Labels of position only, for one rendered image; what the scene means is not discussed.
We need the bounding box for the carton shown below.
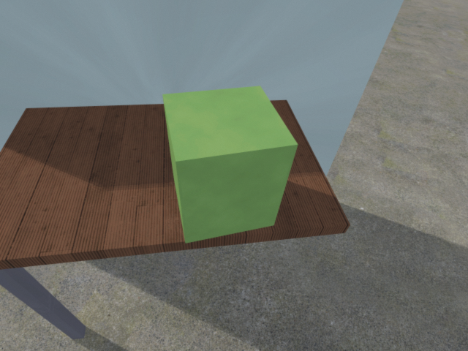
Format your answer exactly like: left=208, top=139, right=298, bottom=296
left=162, top=86, right=298, bottom=244

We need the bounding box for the table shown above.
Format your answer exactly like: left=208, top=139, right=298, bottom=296
left=0, top=100, right=350, bottom=339

